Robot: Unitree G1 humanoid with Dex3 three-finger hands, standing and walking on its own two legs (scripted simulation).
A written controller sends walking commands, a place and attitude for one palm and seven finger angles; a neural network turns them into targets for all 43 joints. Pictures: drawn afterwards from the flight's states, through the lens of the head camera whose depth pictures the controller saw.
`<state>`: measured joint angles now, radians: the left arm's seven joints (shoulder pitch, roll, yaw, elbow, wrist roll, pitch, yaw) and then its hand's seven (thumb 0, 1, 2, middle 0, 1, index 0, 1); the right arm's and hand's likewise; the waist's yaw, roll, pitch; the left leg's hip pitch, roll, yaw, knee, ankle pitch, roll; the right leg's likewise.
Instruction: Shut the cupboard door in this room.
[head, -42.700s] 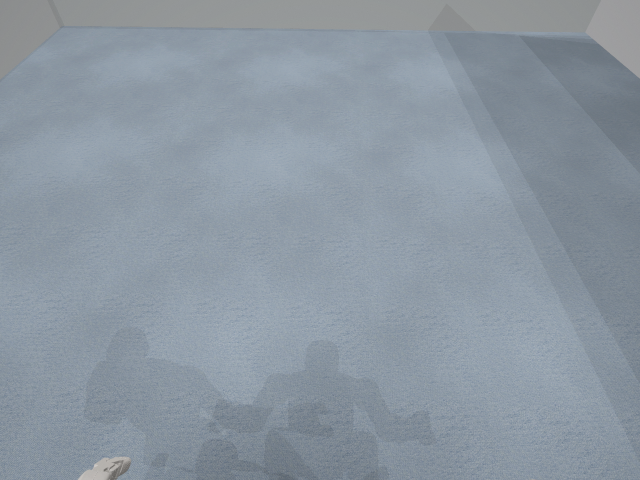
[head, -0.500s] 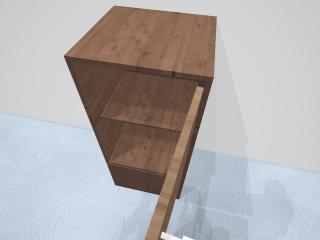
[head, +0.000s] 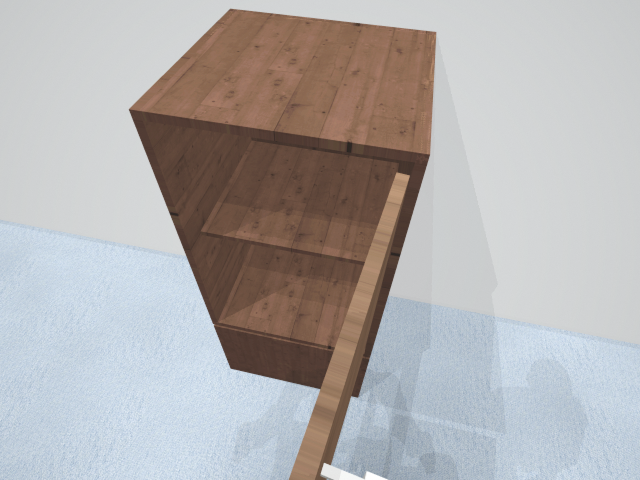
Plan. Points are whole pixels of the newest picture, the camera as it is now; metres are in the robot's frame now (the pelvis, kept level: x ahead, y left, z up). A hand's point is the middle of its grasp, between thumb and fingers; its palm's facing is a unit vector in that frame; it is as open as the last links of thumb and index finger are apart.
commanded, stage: turn or walk to find it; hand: left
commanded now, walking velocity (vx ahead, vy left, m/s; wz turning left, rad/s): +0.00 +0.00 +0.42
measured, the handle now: out of the picture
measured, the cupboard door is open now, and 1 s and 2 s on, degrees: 83 81 81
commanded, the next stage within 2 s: stand and wait in 0.42 s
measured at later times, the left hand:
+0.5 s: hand out of the picture +0.01 +0.20 -0.19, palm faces +0.16 -0.96 -0.22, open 7.3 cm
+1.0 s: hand out of the picture -0.02 +0.14 -0.18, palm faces +0.26 -0.94 -0.22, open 7.3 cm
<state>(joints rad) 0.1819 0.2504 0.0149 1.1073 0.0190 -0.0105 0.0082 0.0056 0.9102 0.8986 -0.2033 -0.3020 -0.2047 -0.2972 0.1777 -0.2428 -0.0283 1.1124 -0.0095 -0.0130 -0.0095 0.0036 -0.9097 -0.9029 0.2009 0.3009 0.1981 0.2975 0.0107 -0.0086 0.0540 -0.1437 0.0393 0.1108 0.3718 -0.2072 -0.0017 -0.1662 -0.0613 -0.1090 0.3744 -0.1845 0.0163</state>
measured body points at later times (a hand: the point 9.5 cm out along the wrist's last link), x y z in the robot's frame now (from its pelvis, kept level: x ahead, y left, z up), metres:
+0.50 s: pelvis +0.00 +0.00 -0.02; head +0.03 +0.02 +0.43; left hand +0.01 +0.25 -0.17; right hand +0.08 -0.23 -0.16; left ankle +0.00 +0.12 -0.75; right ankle -0.01 -0.13 -0.72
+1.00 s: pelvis +0.01 -0.04 -0.01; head +0.04 -0.04 +0.44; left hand -0.03 +0.19 -0.16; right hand +0.10 -0.27 -0.17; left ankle -0.04 +0.11 -0.75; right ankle +0.01 -0.13 -0.75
